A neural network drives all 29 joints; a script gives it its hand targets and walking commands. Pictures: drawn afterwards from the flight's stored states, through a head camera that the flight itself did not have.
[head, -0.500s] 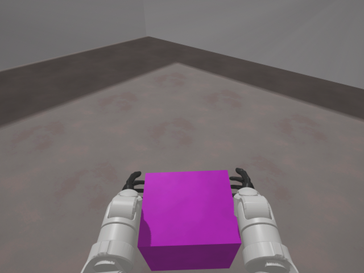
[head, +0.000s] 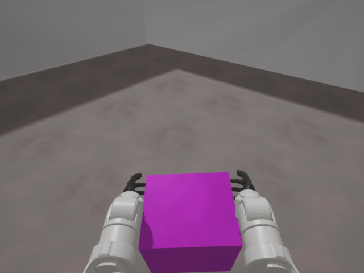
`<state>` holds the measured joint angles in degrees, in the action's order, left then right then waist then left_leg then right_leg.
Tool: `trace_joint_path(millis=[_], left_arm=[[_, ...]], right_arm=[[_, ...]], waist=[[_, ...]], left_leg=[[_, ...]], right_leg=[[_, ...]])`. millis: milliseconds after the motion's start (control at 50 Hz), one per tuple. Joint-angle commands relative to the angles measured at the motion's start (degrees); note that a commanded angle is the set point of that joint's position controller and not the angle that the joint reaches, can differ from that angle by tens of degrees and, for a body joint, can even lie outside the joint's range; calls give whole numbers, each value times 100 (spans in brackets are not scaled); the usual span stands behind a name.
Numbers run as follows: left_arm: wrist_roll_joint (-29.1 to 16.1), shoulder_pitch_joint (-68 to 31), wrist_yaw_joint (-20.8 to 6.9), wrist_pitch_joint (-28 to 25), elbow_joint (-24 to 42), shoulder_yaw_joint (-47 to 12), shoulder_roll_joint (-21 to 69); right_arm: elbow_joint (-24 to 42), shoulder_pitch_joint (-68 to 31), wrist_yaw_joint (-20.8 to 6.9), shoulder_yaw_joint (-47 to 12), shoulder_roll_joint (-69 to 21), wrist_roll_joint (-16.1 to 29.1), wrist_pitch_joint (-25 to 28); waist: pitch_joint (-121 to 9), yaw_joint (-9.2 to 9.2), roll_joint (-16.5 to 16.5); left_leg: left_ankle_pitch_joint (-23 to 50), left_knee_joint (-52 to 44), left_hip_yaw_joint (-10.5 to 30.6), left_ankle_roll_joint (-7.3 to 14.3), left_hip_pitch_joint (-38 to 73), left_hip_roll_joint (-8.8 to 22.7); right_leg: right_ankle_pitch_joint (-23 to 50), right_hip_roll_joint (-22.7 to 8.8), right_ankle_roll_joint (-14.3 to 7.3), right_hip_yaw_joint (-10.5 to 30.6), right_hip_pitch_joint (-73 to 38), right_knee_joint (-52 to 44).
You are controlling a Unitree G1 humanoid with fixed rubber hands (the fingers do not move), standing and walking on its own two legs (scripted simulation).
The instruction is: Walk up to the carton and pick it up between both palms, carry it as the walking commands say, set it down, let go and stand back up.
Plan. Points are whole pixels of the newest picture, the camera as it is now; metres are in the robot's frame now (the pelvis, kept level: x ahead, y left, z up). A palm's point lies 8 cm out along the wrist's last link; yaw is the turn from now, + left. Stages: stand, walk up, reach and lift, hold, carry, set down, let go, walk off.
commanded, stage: hold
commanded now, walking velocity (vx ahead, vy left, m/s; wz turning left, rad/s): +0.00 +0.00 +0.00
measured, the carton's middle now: (189, 224) +0.29 +0.00 -0.04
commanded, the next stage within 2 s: carry in 1.02 s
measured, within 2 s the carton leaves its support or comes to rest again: neither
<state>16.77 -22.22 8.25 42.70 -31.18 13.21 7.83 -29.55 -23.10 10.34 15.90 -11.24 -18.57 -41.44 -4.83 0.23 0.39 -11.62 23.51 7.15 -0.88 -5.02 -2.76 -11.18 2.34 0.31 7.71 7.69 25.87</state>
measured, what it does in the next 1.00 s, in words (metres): stands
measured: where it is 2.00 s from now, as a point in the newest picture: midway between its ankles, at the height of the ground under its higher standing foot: outside the picture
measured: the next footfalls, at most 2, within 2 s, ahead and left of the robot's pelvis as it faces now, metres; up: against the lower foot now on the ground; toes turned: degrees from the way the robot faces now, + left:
none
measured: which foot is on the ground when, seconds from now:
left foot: down 0.00-1.00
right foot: down 0.00-1.00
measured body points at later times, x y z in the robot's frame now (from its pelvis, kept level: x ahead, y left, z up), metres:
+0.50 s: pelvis +0.00 +0.00 +0.00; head -0.09 -0.01 +0.44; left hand +0.30 +0.15 +0.04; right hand +0.31 -0.14 +0.05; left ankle +0.02 +0.13 -0.74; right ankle +0.04 -0.12 -0.74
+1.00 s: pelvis +0.01 +0.00 +0.00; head -0.08 +0.00 +0.44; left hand +0.29 +0.15 +0.04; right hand +0.30 -0.14 +0.05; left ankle +0.02 +0.13 -0.74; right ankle +0.04 -0.12 -0.74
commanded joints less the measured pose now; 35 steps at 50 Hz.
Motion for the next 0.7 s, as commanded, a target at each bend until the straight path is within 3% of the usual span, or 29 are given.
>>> trace_joint_path(millis=[0,20,40,60,100,120,140,180,220,240,260,280,300,320,340,360,380,400,420,440,480,500,520,540,560,620,640,660,680], left_arm=[[-1719,-4151,-2498,-519,600,-2506,6285],[-1834,-4352,-2497,-576,869,-2702,6415],[-1767,-4299,-2521,-564,825,-2522,6183],[-1657,-4272,-2499,-588,634,-2341,6082],[-1568,-4272,-2465,-522,639,-2267,5998],[-1661,-4414,-2473,-529,725,-2397,6125],[-1757,-4278,-2481,-536,675,-2451,6302],[-1702,-4372,-2493,-574,816,-2536,6126],[-1750,-4097,-2481,-568,936,-2665,6183],[-1893,-4235,-2469,-553,1145,-2827,6316],[-1834,-3999,-2472,-477,1059,-2780,6216],[-1700,-3772,-2446,-480,1134,-2641,6104],[-1667,-3604,-2462,-425,1018,-2532,6043],[-1672,-3839,-2458,-396,985,-2612,6068],[-1556,-3771,-2466,-357,807,-2436,5999],[-1611,-3777,-2490,-419,986,-2523,5987],[-1694,-3938,-2503,-413,987,-2667,6088],[-1762,-4181,-2496,-452,1267,-2770,6000],[-1721,-4074,-2515,-384,905,-2633,6001],[-1794,-4507,-2514,-495,1269,-2758,5969],[-1693,-3913,-2507,-439,977,-2681,6096],[-1857,-4195,-2516,-465,1281,-2894,6187],[-1816,-3878,-2502,-419,1020,-2741,6192],[-1820,-4047,-2519,-446,1163,-2782,6131],[-1771,-4046,-2552,-450,1023,-2677,6120],[-1772,-3878,-2500,-453,1188,-2796,6163],[-1744,-3799,-2506,-437,1330,-2783,6139],[-1873,-3646,-2511,-456,1234,-2858,6245],[-1818,-3734,-2485,-471,1465,-2845,6163]], right_arm=[[235,-3644,-2688,-2667,-6084,1757,321],[385,-3840,-2709,-2830,-6191,1822,307],[289,-3653,-2692,-2713,-6201,1787,277],[302,-3899,-2694,-2760,-6098,1838,294],[-134,-3559,-2729,-2409,-5979,1713,248],[-16,-3502,-2731,-2488,-5985,1701,289],[18,-3567,-2710,-2576,-6038,1758,263],[63,-3449,-2688,-2679,-6179,1736,273],[438,-3489,-2682,-2955,-6253,1884,317],[541,-3423,-2689,-3068,-6276,1906,266],[269,-3148,-2671,-2949,-6216,1949,236],[423,-3138,-2696,-2980,-6223,1931,212],[418,-3122,-2683,-2920,-6223,1873,130],[287,-3215,-2696,-2804,-6208,1897,166],[57,-3123,-2697,-2695,-6100,1764,129],[302,-3148,-2709,-2786,-6123,1791,174],[311,-3106,-2672,-2787,-6190,1758,174],[123,-3073,-2708,-2860,-6404,1876,128],[33,-3233,-2699,-2739,-6276,1843,130],[42,-3265,-2707,-2798,-6381,1849,161],[201,-3171,-2703,-2762,-6284,1768,182],[394,-3251,-2710,-2924,-6344,1879,186],[398,-3249,-2671,-2872,-6367,1869,158],[273,-3071,-2672,-2897,-6305,1909,142],[405,-3239,-2654,-2862,-6336,1856,182],[301,-3005,-2704,-2809,-6309,1813,159],[424,-2925,-2737,-2817,-6222,1835,171],[494,-2936,-2718,-2967,-6290,1916,169],[554,-2958,-2736,-3060,-6391,1898,163]], waist=[[-1668,47,-69],[-1822,55,6],[-1398,-15,-258],[-1292,-79,35],[-1019,-24,72],[-1373,151,57],[-1282,100,185],[-1645,42,-273],[-1993,-104,-46],[-2011,-83,-142],[-1753,-32,68],[-1562,-172,-58],[-1480,-60,-173],[-1347,-38,224],[-1182,-18,155],[-1148,-76,-112],[-1236,85,-152],[-1137,-66,-70],[-980,-20,35],[-1297,6,-120],[-1369,-44,-41],[-1520,35,14],[-1356,58,-374],[-1296,-51,13],[-1528,-21,-152],[-1658,98,-39],[-1503,52,22],[-1414,139,-237],[-1734,8,-270]], left_leg=[[374,-393,-347,15,-11,-219],[446,-345,-332,-19,116,-227],[303,-370,-352,26,-133,-215],[178,-394,-406,51,-217,-245],[9,-464,-368,7,-295,-205],[123,-412,-344,-18,-66,-194],[81,-442,-341,-2,-30,-172],[274,-355,-347,30,126,-182],[845,-308,-374,-12,276,-251],[952,-306,-316,-25,318,-251],[1073,-291,-393,-56,262,-300],[946,-384,-361,3,17,-282],[757,-425,-352,23,108,-299],[402,-466,-437,-30,-5,-298],[192,-494,-440,-23,-17,-329],[394,-429,-438,22,17,-336],[246,-410,-382,15,62,-291],[195,-392,-425,14,-42,-298],[-24,-433,-448,-10,-143,-281],[149,-361,-462,0,123,-284],[331,-453,-412,-8,-99,-298],[191,-406,-430,11,-87,-313],[242,-387,-338,38,-90,-262],[287,-408,-414,37,-139,-315],[244,-335,-415,66,-71,-315],[482,-411,-352,-12,192,-239],[535,-416,-339,-3,51,-243],[674,-396,-319,12,77,-272],[802,-392,-306,6,126,-287]], right_leg=[[429,228,16,-434,-628,-373],[379,204,17,-424,-513,-359],[345,232,53,-474,-501,-409],[376,175,62,-458,-527,-364],[147,199,20,-467,-463,-399],[273,208,20,-474,-498,-380],[139,176,1,-430,-430,-411],[284,211,69,-451,-468,-433],[816,231,62,-425,-628,-423],[878,257,65,-469,-638,-419],[1056,220,73,-419,-618,-425],[1068,246,80,-449,-793,-434],[895,234,101,-452,-647,-481],[540,198,43,-465,-564,-493],[366,174,61,-441,-547,-591],[480,209,82,-457,-430,-582],[360,207,77,-438,-453,-562],[267,162,54,-418,-478,-546],[92,142,37,-400,-407,-540],[188,147,97,-396,-455,-557],[505,209,94,-471,-636,-480],[388,197,83,-473,-657,-466],[433,213,56,-459,-613,-457],[480,158,45,-419,-706,-531],[538,158,76,-386,-750,-507],[667,202,43,-435,-697,-490],[756,235,23,-455,-725,-479],[862,243,72,-470,-673,-469],[1029,230,76,-463,-850,-459]])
